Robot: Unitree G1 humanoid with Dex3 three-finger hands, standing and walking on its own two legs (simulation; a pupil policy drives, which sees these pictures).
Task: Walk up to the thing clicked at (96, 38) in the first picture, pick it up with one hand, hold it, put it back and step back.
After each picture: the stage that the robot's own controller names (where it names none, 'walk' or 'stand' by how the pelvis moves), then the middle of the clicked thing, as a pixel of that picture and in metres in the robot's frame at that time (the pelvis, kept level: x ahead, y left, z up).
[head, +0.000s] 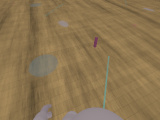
stand; (95, 42) +1.63 -0.07 -0.65
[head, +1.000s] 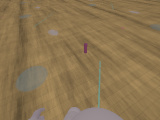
walk; (85, 48) +1.50 +0.23 -0.64
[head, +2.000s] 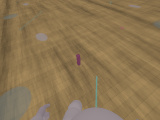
walk; (78, 60) +1.00 +0.30 -0.65
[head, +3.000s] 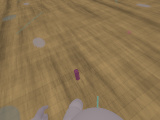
walk; (77, 75) +0.66 +0.27 -0.65
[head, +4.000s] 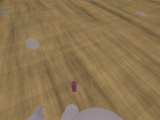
walk; (74, 86) +0.46 +0.20 -0.63
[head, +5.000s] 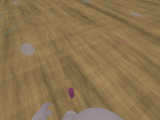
stand; (71, 93) +0.40 +0.22 -0.65
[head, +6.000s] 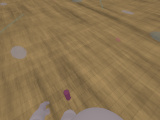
stand; (67, 95) +0.35 +0.26 -0.64
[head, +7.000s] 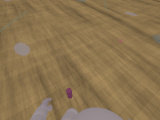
stand; (69, 93) +0.38 +0.22 -0.65
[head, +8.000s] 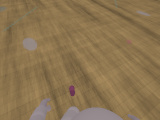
stand; (72, 91) +0.39 +0.20 -0.65
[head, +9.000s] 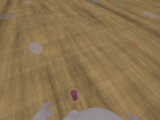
stand; (74, 95) +0.36 +0.19 -0.65
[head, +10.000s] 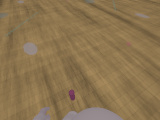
stand; (72, 95) +0.36 +0.20 -0.66
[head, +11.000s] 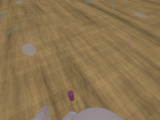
stand; (71, 96) +0.35 +0.21 -0.66
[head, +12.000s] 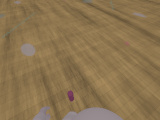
stand; (71, 96) +0.35 +0.22 -0.66
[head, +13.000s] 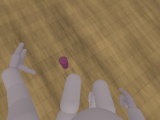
go down; (64, 63) +0.39 +0.24 -0.35
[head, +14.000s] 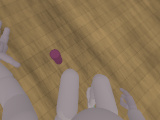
go down; (57, 58) +0.40 +0.28 -0.27
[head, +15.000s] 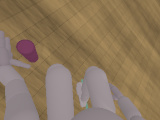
close in; (30, 53) +0.38 +0.32 -0.16
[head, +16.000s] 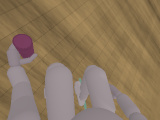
close; (26, 51) +0.39 +0.32 -0.16
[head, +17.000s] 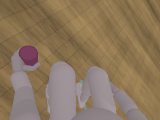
lift; (30, 59) +0.33 +0.32 -0.16
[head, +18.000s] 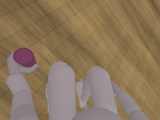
lift; (28, 60) +0.32 +0.32 -0.15
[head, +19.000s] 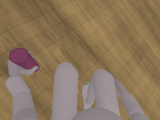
lift; (28, 63) +0.28 +0.37 -0.12
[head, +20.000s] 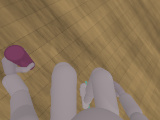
lift; (24, 60) +0.30 +0.37 -0.14
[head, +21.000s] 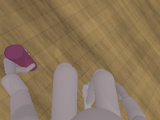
lift; (25, 61) +0.29 +0.38 -0.12
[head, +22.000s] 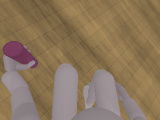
lift; (25, 58) +0.31 +0.39 -0.10
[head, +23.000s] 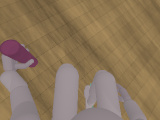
lift; (24, 57) +0.31 +0.40 -0.09
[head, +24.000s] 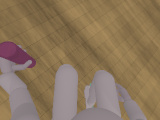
lift; (22, 58) +0.30 +0.41 -0.08
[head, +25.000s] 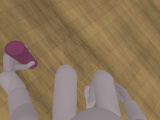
lift; (25, 58) +0.31 +0.39 -0.09
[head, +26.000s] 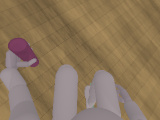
lift; (27, 55) +0.33 +0.39 -0.09
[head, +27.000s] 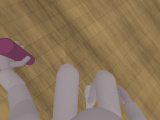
lift; (20, 55) +0.31 +0.42 -0.09
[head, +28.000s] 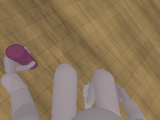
lift; (26, 59) +0.31 +0.38 -0.12
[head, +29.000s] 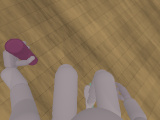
lift; (25, 55) +0.33 +0.40 -0.10
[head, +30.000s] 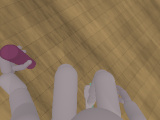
lift; (22, 59) +0.30 +0.41 -0.11
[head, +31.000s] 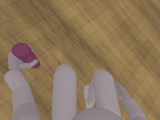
lift; (29, 58) +0.32 +0.38 -0.12
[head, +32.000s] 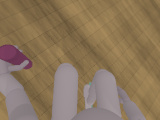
lift; (19, 59) +0.29 +0.42 -0.12
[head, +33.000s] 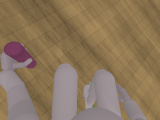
lift; (24, 58) +0.31 +0.41 -0.14
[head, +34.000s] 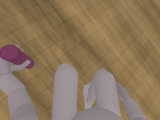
lift; (21, 59) +0.30 +0.41 -0.13
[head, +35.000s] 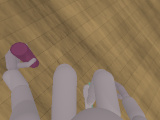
lift; (28, 57) +0.32 +0.39 -0.14
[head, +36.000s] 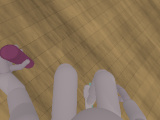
lift; (21, 59) +0.30 +0.42 -0.12
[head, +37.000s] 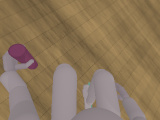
lift; (26, 59) +0.31 +0.39 -0.16
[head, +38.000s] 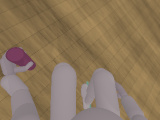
lift; (24, 61) +0.30 +0.38 -0.16
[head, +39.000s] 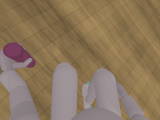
lift; (23, 58) +0.31 +0.40 -0.15
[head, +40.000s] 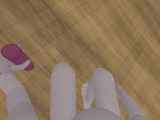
lift; (21, 60) +0.30 +0.40 -0.16
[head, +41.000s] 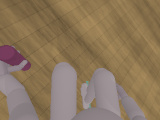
lift; (17, 60) +0.29 +0.41 -0.16
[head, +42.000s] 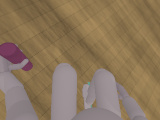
lift; (19, 59) +0.29 +0.42 -0.15
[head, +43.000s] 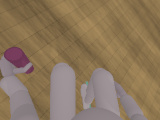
lift; (22, 63) +0.29 +0.39 -0.16
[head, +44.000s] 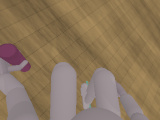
lift; (18, 60) +0.29 +0.41 -0.15
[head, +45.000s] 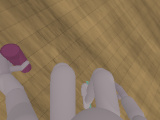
lift; (20, 61) +0.29 +0.40 -0.16
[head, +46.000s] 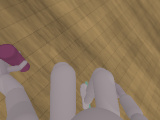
lift; (17, 61) +0.29 +0.41 -0.15
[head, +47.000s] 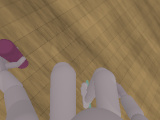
lift; (15, 57) +0.30 +0.42 -0.15
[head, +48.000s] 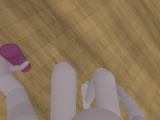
lift; (19, 60) +0.29 +0.41 -0.16
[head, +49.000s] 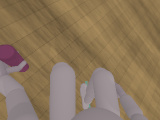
lift; (16, 61) +0.29 +0.41 -0.15
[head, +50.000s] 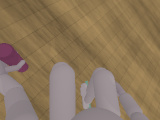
lift; (15, 61) +0.29 +0.42 -0.15
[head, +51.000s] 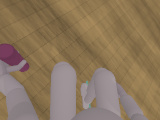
lift; (16, 60) +0.29 +0.42 -0.15
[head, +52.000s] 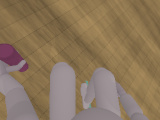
lift; (15, 60) +0.29 +0.42 -0.15
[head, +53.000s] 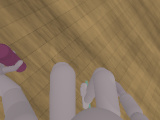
lift; (12, 61) +0.28 +0.43 -0.15
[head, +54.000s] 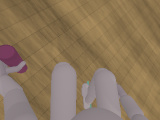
lift; (15, 62) +0.28 +0.43 -0.15
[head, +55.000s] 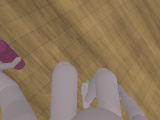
lift; (10, 58) +0.28 +0.44 -0.15
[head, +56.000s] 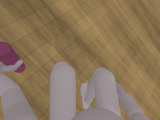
lift; (12, 60) +0.28 +0.43 -0.15
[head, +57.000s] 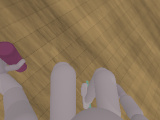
lift; (14, 60) +0.29 +0.42 -0.15
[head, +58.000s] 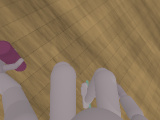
lift; (13, 59) +0.28 +0.43 -0.15
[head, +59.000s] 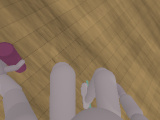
lift; (14, 60) +0.28 +0.42 -0.15
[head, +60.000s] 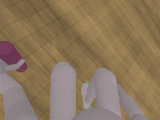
lift; (14, 60) +0.29 +0.43 -0.15
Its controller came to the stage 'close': yes
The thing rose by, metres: 0.10
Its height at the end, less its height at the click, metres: +0.00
